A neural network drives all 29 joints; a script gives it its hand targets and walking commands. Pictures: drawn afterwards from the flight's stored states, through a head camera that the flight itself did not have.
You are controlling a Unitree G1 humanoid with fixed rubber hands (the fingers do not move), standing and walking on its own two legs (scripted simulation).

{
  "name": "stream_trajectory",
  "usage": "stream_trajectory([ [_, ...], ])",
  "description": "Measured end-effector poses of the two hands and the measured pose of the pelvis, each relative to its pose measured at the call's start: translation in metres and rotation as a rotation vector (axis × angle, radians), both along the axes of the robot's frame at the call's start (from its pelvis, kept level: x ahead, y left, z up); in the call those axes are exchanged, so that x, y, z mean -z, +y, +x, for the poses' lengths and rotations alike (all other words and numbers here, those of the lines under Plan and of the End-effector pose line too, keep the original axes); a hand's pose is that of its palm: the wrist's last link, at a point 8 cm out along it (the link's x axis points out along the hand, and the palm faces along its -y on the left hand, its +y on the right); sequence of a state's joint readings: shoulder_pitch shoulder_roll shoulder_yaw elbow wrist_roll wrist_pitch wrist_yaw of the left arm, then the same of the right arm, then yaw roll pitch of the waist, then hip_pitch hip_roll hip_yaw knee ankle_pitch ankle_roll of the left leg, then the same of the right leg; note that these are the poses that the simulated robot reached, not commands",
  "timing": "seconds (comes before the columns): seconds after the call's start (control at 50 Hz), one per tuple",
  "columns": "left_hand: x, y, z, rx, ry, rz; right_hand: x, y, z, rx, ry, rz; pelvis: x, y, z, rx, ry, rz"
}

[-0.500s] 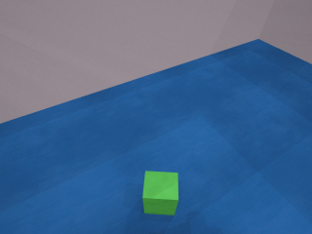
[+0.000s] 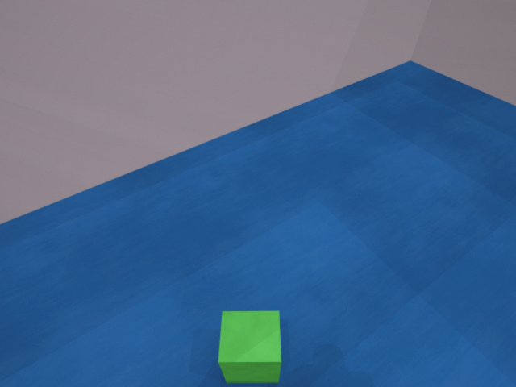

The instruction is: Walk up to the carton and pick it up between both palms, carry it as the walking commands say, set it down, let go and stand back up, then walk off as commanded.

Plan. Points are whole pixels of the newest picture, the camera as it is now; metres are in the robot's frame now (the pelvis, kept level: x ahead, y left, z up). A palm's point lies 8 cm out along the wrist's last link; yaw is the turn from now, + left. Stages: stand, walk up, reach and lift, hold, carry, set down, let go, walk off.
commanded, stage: walk up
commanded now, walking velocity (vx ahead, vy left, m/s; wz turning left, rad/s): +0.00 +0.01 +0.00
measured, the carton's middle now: (251, 348) +0.38 +0.06 -0.64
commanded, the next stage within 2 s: stand in 0.92 s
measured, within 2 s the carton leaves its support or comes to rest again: neither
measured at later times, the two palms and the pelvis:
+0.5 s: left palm out of the picture +0.01 +0.22 -0.13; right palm out of the picture +0.04 -0.22 -0.13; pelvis -0.03 +0.00 +0.00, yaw +0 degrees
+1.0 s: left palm out of the picture +0.00 +0.23 -0.13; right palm out of the picture +0.03 -0.22 -0.13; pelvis -0.03 +0.00 +0.00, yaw +0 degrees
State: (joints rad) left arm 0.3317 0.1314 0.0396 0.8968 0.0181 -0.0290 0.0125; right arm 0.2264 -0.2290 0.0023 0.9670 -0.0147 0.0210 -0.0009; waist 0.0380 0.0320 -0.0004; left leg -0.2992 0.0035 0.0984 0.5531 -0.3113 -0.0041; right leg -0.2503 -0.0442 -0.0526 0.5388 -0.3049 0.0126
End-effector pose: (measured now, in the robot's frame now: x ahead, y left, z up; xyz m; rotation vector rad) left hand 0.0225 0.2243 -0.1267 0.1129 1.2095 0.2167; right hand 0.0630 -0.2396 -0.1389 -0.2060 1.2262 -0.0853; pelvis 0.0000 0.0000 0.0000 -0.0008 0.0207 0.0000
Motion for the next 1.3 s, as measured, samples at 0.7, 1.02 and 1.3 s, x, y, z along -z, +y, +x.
stream_trajectory([
  [0.7, 0.001, -0.003, -0.025, 0.042, -0.013, -0.011, -0.006, 0.015, -0.040, 0.058, -0.044, 0.029, -0.003, -0.002, -0.036, -0.001, -0.050, 0.011],
  [1.02, 0.000, 0.002, -0.020, 0.049, 0.003, 0.001, -0.006, 0.015, -0.035, 0.058, -0.039, 0.028, -0.003, -0.002, -0.029, -0.001, -0.039, 0.011],
  [1.3, -0.004, 0.022, 0.080, 0.076, -0.070, 0.031, -0.017, 0.024, 0.055, -0.022, -0.111, 0.017, 0.013, 0.002, -0.030, -0.003, -0.035, -0.009],
])
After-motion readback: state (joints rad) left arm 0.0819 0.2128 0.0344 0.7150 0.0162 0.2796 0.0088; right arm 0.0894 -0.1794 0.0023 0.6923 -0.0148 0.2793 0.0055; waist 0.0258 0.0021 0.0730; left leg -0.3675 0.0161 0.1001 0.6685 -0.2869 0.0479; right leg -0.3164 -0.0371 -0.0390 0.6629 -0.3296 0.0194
